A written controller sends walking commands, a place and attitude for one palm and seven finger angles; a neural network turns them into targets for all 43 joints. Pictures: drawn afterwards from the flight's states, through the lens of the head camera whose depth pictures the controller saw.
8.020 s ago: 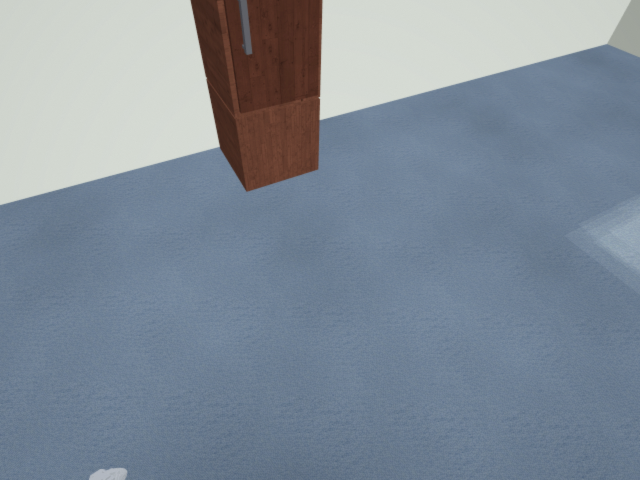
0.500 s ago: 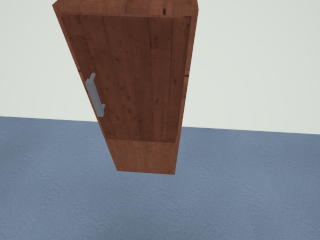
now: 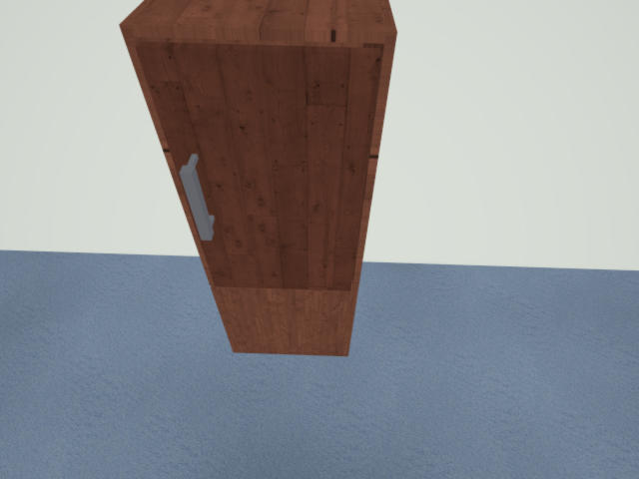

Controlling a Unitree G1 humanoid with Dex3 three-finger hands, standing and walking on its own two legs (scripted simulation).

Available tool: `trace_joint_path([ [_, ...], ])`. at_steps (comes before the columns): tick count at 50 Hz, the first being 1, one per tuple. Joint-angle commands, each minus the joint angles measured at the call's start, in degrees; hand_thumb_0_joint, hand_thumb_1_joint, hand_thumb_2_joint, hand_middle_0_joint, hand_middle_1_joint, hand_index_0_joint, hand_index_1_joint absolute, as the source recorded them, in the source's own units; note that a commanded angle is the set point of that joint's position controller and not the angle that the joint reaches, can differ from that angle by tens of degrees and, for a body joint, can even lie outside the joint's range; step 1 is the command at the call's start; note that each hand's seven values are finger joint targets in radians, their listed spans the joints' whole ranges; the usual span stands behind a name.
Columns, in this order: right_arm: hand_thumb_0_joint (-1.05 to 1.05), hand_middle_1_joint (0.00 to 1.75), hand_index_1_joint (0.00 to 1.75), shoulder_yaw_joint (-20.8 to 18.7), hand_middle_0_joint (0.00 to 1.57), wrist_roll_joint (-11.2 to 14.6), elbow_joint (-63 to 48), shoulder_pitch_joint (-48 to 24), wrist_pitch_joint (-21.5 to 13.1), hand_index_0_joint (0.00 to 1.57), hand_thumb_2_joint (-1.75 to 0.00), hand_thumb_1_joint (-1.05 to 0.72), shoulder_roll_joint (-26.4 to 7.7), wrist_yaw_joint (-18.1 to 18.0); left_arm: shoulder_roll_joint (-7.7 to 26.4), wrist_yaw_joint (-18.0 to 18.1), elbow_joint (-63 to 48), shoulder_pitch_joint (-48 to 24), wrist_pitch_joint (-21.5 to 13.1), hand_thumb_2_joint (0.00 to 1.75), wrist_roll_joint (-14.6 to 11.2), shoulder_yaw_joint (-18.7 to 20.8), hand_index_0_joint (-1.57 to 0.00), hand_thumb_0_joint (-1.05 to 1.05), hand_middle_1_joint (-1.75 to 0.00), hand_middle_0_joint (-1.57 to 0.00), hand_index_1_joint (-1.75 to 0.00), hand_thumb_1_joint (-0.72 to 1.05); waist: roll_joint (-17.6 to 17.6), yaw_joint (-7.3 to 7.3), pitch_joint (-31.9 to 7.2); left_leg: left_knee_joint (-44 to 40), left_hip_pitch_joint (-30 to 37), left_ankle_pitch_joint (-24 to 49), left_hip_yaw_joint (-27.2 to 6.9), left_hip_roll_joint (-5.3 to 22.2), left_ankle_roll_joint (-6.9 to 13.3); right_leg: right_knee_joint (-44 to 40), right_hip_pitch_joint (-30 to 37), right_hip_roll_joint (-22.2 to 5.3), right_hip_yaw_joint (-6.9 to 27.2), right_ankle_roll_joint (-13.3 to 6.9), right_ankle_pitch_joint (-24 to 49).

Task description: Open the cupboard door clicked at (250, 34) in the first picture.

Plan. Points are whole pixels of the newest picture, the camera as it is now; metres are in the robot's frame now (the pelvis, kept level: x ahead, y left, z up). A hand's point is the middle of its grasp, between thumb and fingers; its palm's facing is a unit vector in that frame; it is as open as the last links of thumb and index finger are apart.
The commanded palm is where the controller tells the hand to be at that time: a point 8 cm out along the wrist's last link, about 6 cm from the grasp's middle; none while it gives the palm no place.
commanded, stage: look again from close up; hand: left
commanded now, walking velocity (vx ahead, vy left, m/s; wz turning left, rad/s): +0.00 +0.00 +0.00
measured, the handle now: (200, 198) +0.58 +0.26 -0.02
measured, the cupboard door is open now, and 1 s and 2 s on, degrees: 0 0 0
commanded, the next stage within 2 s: shuffle to correct the standing spot in 0.32 s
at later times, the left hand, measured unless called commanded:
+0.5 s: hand out of the picture -0.04 +0.15 -0.17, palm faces +0.05 -0.99 -0.16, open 7.4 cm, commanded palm none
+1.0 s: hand out of the picture +0.01 +0.18 -0.18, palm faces +0.15 -0.97 -0.17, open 7.4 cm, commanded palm none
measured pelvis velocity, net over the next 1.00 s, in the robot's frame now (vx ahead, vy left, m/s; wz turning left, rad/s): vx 0.03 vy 0.02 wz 0.04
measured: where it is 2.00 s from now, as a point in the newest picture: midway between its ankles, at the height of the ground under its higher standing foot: outside the picture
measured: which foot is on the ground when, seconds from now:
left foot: down 0.00-0.86, up 0.88-1.00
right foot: down 0.00-1.00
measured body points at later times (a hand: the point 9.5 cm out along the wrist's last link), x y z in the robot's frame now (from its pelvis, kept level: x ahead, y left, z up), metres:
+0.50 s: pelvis -0.02 -0.01 +0.00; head -0.03 -0.01 +0.45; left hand -0.04 +0.20 -0.16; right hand -0.03 -0.22 -0.16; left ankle -0.01 +0.10 -0.74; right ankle +0.02 -0.14 -0.74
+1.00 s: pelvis +0.03 +0.02 +0.00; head +0.04 +0.03 +0.45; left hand +0.00 +0.24 -0.16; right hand +0.03 -0.20 -0.16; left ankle +0.04 +0.12 -0.71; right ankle +0.02 -0.12 -0.74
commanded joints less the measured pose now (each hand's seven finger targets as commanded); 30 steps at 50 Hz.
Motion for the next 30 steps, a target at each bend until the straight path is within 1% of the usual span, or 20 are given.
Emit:
trace_joint_path([
  [1,0.00,0.30,0.30,-0.5,0.20,-0.4,-3.2,3.1,-0.4,0.20,-0.90,-0.90,-5.3,0.0,5.5,0.1,-2.9,2.6,0.2,0.90,0.0,0.7,-0.20,0.00,-0.30,-0.20,-0.30,0.90,0.8,0.11,3.5,-7.9,-7.4,8.2,-6.5,6.3,0.8,-2.7,1.1,-2.4,2.7,-2.8,2.2],
  [3,0.00,0.30,0.30,-0.6,0.20,-0.4,-3.6,2.9,-0.3,0.20,-0.90,-0.90,-5.4,0.2,5.4,-0.1,-3.2,3.0,0.3,0.90,0.0,0.7,-0.20,0.00,-0.30,-0.20,-0.30,0.90,0.3,0.29,5.3,-10.1,-9.3,1.2,-7.1,5.8,0.9,-3.6,0.4,-2.2,3.1,-2.8,0.1],
  [4,0.00,0.30,0.30,-0.7,0.20,-0.4,-3.5,3.3,-0.3,0.20,-0.90,-0.90,-5.2,0.2,5.6,-0.2,-3.4,3.1,0.3,0.90,0.1,0.8,-0.20,0.00,-0.30,-0.20,-0.30,0.90,0.9,0.25,5.5,-10.7,-9.7,0.4,-7.4,5.8,1.0,-3.5,0.7,-2.2,2.8,-2.8,0.3],
  [5,0.00,0.30,0.30,-0.7,0.20,-0.5,-3.4,3.5,-0.2,0.20,-0.90,-0.90,-5.4,0.3,5.5,-0.2,-3.4,3.5,0.3,0.90,0.0,0.8,-0.20,0.00,-0.30,-0.20,-0.30,0.90,0.9,0.30,5.5,-11.5,-9.9,-1.9,-7.5,5.8,1.0,-3.5,0.8,-2.0,2.9,-2.7,0.1],
  [6,0.00,0.30,0.30,-0.8,0.20,-0.5,-3.4,3.7,-0.3,0.20,-0.90,-0.90,-5.4,0.3,5.4,-0.2,-3.6,3.7,0.3,0.90,0.0,0.9,-0.20,0.00,-0.30,-0.20,-0.30,0.90,0.0,0.29,4.8,-11.9,-9.8,-2.6,-7.7,5.8,1.1,-3.6,1.3,-2.0,2.9,-2.8,0.5],
  [9,0.00,0.30,0.30,-0.8,0.20,-0.5,-3.1,4.0,-0.4,0.20,-0.90,-0.90,-5.4,0.3,5.4,-0.3,-4.0,4.1,0.2,0.90,0.1,1.0,-0.20,0.00,-0.30,-0.20,-0.30,0.90,0.2,0.50,4.6,-13.0,-10.0,-4.4,-7.8,5.7,1.2,-4.1,1.8,-2.0,2.9,-2.6,0.5],
  [11,0.00,0.30,0.30,-0.7,0.20,-0.5,-2.8,4.2,-0.4,0.20,-0.90,-0.90,-5.3,0.3,5.2,-0.3,-4.0,4.4,0.2,0.90,0.0,1.0,-0.20,0.00,-0.30,-0.20,-0.30,0.90,-0.4,0.47,4.7,-12.8,-9.8,-4.3,-7.3,5.4,1.1,-4.6,1.4,-2.2,3.2,-2.6,0.6],
  [13,0.00,0.30,0.30,-0.7,0.20,-0.5,-2.4,4.6,-0.4,0.20,-0.90,-0.90,-5.0,0.3,5.0,-0.4,-4.0,4.7,0.0,0.90,0.0,1.1,-0.20,0.00,-0.30,-0.20,-0.30,0.90,-0.9,0.37,3.8,-12.1,-8.5,-2.8,-6.6,5.1,1.0,-5.4,1.2,-2.5,3.6,-2.7,0.6],
  [14,0.00,0.30,0.30,-0.6,0.20,-0.4,-2.1,5.0,-0.4,0.20,-0.90,-0.90,-4.8,0.3,5.2,-0.4,-4.0,4.5,0.0,0.90,0.0,1.1,-0.20,0.00,-0.30,-0.20,-0.30,0.90,-0.9,0.34,3.9,-12.4,-8.6,-2.8,-6.7,5.3,1.0,-5.5,1.3,-2.5,3.4,-2.6,0.4],
  [18,0.00,0.30,0.30,-0.6,0.20,-0.4,-1.2,5.1,-0.3,0.20,-0.90,-0.90,-4.2,0.3,4.9,-0.4,-3.7,5.2,-0.2,0.90,-0.1,1.1,-0.20,0.00,-0.30,-0.20,-0.30,0.90,-1.1,0.30,3.6,-11.1,-7.6,-1.7,-5.6,4.6,0.7,-7.1,0.5,-2.9,4.5,-2.8,-0.9],
  [21,0.00,0.30,0.30,-0.5,0.20,-0.3,-0.4,5.8,-0.3,0.20,-0.90,-0.90,-3.6,0.3,4.6,-0.4,-3.5,5.2,-0.3,0.90,-0.1,1.2,-0.20,0.00,-0.30,-0.20,-0.30,0.90,-1.7,0.20,3.5,-10.9,-7.3,-0.5,-5.4,4.6,0.6,-7.3,0.3,-2.9,4.4,-2.8,-0.9],
  [22,0.00,0.30,0.30,-0.5,0.20,-0.4,-0.2,6.1,-0.2,0.20,-0.90,-0.90,-3.8,0.3,4.7,-0.4,-3.5,5.6,-0.4,0.90,-0.1,1.3,-0.20,0.00,-0.30,-0.20,-0.30,0.90,-1.4,0.32,3.0,-10.2,-6.9,-2.1,-4.9,4.3,0.5,-7.4,0.5,-3.0,4.8,-3.0,-3.2],
  [23,0.00,0.30,0.30,-0.6,0.20,-0.6,0.0,6.4,0.0,0.20,-0.90,-0.90,-3.8,0.4,5.0,-0.5,-3.4,5.8,-0.4,0.90,0.1,1.5,-0.20,0.00,-0.30,-0.20,-0.30,0.90,-1.7,0.42,3.1,-9.4,-7.2,-4.6,-4.5,3.8,0.6,-7.6,0.1,-3.1,5.2,-3.3,-7.1],
  [24,0.00,0.30,0.30,-0.7,0.20,-0.7,0.0,6.7,0.2,0.20,-0.90,-0.90,-3.9,0.5,5.5,-0.5,-3.7,6.0,-0.2,0.90,0.2,1.8,-0.20,0.00,-0.30,-0.20,-0.30,0.90,-1.8,0.47,3.6,-8.8,-7.9,-7.1,-4.2,3.4,0.7,-7.8,-0.5,-3.3,5.6,-3.6,-10.9],
  [25,0.00,0.30,0.30,-0.8,0.20,-0.8,-0.2,6.5,0.5,0.20,-0.90,-0.90,-3.8,0.7,5.9,-0.6,-3.9,6.2,-0.1,0.90,0.3,2.1,-0.20,0.00,-0.30,-0.20,-0.30,0.90,-2.2,0.75,4.7,-7.6,-9.3,-9.4,-3.7,2.7,0.7,-8.7,-1.5,-3.8,6.8,-3.9,-15.2],
  [26,0.00,0.30,0.30,-0.8,0.20,-0.9,-0.4,6.6,0.8,0.20,-0.90,-0.90,-3.6,0.8,6.3,-0.6,-4.0,6.5,0.0,0.90,0.3,2.4,-0.20,0.00,-0.30,-0.20,-0.30,0.90,-4.0,0.82,5.8,-5.9,-10.3,-10.3,-2.7,2.0,0.7,-9.8,-2.7,-4.5,8.3,-4.5,-18.9],
  [28,0.00,0.30,0.30,-0.9,0.20,-1.1,-0.8,7.4,1.1,0.20,-0.90,-0.90,-2.8,0.9,7.2,-0.7,-4.4,7.0,0.1,0.90,0.3,3.2,-0.20,0.00,-0.30,-0.20,-0.30,0.90,-5.9,0.74,6.3,-1.4,-10.6,-9.1,-0.9,0.5,0.5,-12.5,-4.8,-6.9,11.8,-6.0,-24.2],
  [29,0.00,0.30,0.30,-1.0,0.20,-1.1,-1.0,8.2,1.2,0.20,-0.90,-0.90,-2.6,1.0,7.7,-0.6,-4.7,6.8,0.2,0.90,0.3,3.6,-0.20,0.00,-0.30,-0.20,-0.30,0.90,-6.8,0.39,6.6,-0.3,-10.0,-8.8,-0.5,0.3,0.5,-13.2,-6.1,-7.7,12.2,-6.5,-25.9],
  [30,0.00,0.30,0.30,-1.0,0.20,-1.2,-0.9,9.1,1.1,0.20,-0.90,-0.90,-2.3,1.0,7.8,-0.6,-5.1,6.2,0.3,0.90,0.3,3.8,-0.20,0.00,-0.30,-0.20,-0.30,0.90,-7.0,0.03,6.4,0.3,-9.0,-8.1,-0.4,0.1,0.6,-13.2,-7.6,-8.0,12.3,-6.7,-26.3],
])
